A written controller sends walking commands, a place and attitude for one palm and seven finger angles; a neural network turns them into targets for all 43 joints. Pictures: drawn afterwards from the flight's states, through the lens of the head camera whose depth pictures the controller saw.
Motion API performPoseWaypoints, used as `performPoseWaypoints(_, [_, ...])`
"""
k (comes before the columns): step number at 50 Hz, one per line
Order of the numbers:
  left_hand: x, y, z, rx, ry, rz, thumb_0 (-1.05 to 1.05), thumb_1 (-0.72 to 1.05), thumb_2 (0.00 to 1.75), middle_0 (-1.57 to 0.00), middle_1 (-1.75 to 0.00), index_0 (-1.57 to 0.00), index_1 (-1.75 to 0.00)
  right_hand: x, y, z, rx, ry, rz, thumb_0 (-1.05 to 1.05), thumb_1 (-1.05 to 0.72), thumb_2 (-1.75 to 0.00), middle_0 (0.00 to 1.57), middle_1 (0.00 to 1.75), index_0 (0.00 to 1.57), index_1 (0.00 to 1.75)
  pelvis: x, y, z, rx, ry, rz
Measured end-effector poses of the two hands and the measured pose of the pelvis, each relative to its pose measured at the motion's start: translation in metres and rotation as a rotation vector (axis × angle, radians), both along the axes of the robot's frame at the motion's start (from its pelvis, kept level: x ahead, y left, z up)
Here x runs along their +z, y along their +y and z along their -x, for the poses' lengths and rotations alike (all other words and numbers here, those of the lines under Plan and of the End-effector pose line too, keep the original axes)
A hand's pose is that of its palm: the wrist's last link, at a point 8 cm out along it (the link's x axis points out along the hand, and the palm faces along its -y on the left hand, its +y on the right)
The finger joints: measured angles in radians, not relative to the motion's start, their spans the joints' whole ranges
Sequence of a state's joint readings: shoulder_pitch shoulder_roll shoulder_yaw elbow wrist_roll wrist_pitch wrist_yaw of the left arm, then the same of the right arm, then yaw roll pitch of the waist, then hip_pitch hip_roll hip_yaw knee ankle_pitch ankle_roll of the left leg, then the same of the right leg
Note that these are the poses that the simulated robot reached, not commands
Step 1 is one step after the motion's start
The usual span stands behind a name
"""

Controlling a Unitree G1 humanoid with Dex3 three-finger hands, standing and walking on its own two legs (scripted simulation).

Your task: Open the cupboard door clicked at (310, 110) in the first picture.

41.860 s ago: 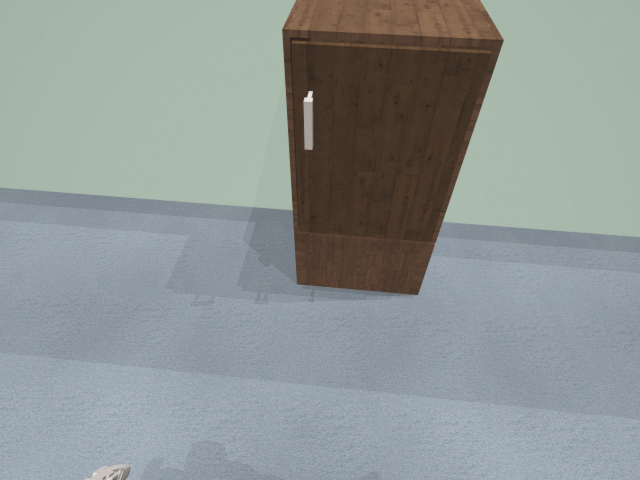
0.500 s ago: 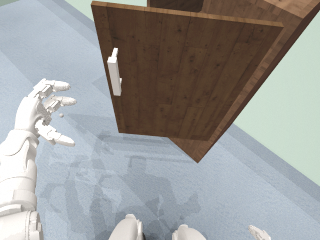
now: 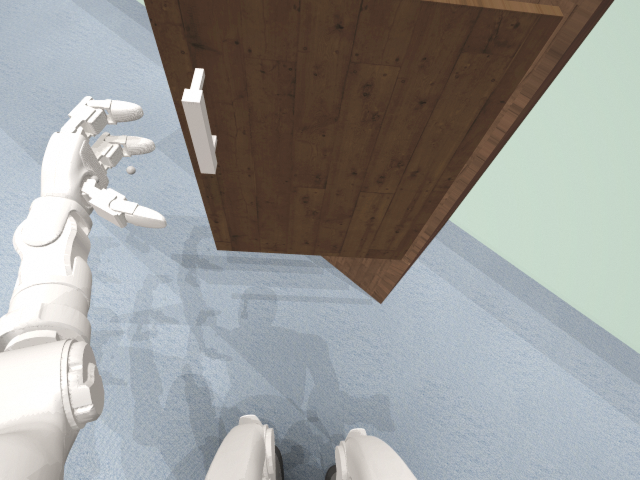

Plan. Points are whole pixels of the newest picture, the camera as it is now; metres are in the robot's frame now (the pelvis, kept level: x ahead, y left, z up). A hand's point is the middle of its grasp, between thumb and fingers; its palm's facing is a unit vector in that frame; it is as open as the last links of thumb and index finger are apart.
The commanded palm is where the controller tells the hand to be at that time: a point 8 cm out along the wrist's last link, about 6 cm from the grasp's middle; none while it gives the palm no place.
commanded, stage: move the hooked fingers beside the handle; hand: left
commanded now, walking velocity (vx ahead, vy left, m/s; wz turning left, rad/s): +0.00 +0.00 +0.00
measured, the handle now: (204, 124) +0.55 +0.14 +0.06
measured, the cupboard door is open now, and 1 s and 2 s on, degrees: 40 40 40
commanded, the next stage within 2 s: slide the fingers in behind the handle in 1.08 s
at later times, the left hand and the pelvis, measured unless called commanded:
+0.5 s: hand (140, 154) +0.50 +0.21 +0.06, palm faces -0.02 -1.00 -0.02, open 14.0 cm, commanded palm +0.48 +0.25 +0.06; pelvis +0.01 -0.02 +0.00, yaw -1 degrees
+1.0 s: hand (137, 155) +0.49 +0.21 +0.06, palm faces -0.03 -1.00 -0.02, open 14.0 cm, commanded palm +0.48 +0.24 +0.05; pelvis +0.00 -0.01 -0.01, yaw -1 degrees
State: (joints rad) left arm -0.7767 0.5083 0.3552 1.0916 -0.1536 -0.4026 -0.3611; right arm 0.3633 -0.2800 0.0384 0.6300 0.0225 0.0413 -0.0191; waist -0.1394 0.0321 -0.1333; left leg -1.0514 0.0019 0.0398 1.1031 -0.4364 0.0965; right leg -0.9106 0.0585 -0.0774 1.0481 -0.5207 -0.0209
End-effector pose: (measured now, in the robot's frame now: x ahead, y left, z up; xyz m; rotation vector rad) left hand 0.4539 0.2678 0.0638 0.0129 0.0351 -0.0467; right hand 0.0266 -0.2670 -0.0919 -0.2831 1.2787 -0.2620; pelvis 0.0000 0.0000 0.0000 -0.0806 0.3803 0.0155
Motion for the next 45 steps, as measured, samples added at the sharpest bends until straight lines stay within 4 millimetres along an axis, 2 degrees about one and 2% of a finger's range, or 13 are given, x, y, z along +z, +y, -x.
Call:
performPoseWaypoints(13, [-0.004,-0.016,-0.041,0.013,-0.008,-0.005,-0.01,-0.50,0.30,-0.30,-1.20,-0.30,-1.20,-0.005,-0.016,0.035,-0.063,0.108,0.016,0.01,-0.91,-0.90,0.21,0.30,0.21,0.30,-0.011,-0.014,-0.001,-0.015,0.053,0.002])
performPoseWaypoints(19, [-0.008,-0.015,-0.042,0.012,0.026,-0.012,-0.01,-0.50,0.30,-0.30,-1.20,-0.30,-1.19,-0.004,-0.018,0.039,-0.089,0.125,0.000,0.01,-0.91,-0.90,0.20,0.30,0.21,0.30,-0.009,-0.019,-0.007,-0.030,0.058,-0.006])
performPoseWaypoints(24, [-0.007,-0.007,-0.031,0.028,0.025,-0.014,-0.01,-0.50,0.30,-0.30,-1.20,-0.30,-1.19,-0.002,-0.017,0.031,-0.082,0.114,-0.017,0.01,-0.91,-0.90,0.20,0.30,0.21,0.30,-0.004,-0.021,-0.012,-0.031,0.048,-0.009])
performPoseWaypoints(29, [-0.001,0.001,-0.023,0.031,-0.001,-0.013,-0.01,-0.50,0.30,-0.30,-1.20,-0.30,-1.20,-0.001,-0.020,0.013,-0.056,0.084,-0.015,0.01,-0.91,-0.90,0.21,0.30,0.21,0.30,-0.003,-0.023,-0.015,-0.018,0.036,-0.006])
performPoseWaypoints(34, [0.001,-0.004,-0.017,-0.006,0.000,-0.008,-0.01,-0.50,0.30,-0.30,-1.20,-0.29,-1.20,-0.001,-0.023,-0.007,-0.026,0.044,-0.008,0.01,-0.91,-0.90,0.21,0.30,0.21,0.30,-0.002,-0.021,-0.014,-0.006,0.028,-0.002])
performPoseWaypoints(38, [-0.006,-0.009,-0.014,-0.015,0.023,0.012,-0.01,-0.50,0.30,-0.30,-1.20,-0.30,-1.20,-0.001,-0.023,-0.020,-0.007,0.005,0.000,0.01,-0.91,-0.90,0.20,0.30,0.21,0.30,-0.003,-0.019,-0.012,-0.005,0.025,-0.002])
performPoseWaypoints(42, [-0.012,-0.009,-0.015,0.007,0.022,0.014,-0.01,-0.50,0.30,-0.30,-1.20,-0.30,-1.20,-0.003,-0.022,-0.024,0.004,-0.022,0.008,0.00,-0.91,-0.90,0.20,0.30,0.21,0.30,-0.006,-0.017,-0.008,-0.008,0.025,0.000])
performPoseWaypoints(45, [-0.010,-0.008,-0.017,0.021,-0.011,0.004,-0.01,-0.50,0.30,-0.30,-1.20,-0.30,-1.20,-0.004,-0.020,-0.020,0.003,-0.019,0.010,0.00,-0.91,-0.90,0.20,0.30,0.21,0.30,-0.009,-0.016,-0.005,-0.010,0.027,0.003])
